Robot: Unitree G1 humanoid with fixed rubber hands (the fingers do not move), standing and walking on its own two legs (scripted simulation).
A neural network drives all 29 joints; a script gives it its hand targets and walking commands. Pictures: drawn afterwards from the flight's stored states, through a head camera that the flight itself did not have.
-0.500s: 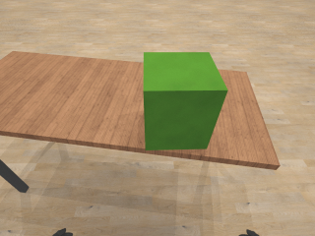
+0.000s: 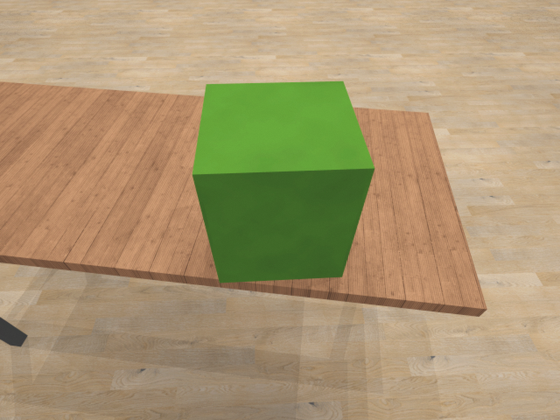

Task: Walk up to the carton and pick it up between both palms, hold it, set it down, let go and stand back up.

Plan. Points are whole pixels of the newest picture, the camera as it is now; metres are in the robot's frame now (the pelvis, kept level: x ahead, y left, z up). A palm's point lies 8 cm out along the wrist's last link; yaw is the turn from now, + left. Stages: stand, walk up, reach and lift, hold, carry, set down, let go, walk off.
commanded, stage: walk up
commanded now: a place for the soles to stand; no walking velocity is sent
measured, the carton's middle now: (278, 186) +0.46 +0.00 +0.08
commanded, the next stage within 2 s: reach and lift in 1.30 s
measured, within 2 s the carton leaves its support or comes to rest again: neither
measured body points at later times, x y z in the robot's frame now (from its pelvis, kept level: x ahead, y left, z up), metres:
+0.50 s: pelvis +0.04 +0.00 +0.02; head +0.05 +0.00 +0.47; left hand +0.16 +0.26 -0.08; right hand +0.23 -0.25 -0.06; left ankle +0.06 +0.11 -0.71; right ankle +0.03 -0.11 -0.71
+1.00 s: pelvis +0.02 +0.01 +0.02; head +0.03 +0.01 +0.47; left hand +0.12 +0.26 -0.09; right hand +0.12 -0.26 -0.09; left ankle +0.06 +0.11 -0.71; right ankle +0.03 -0.11 -0.71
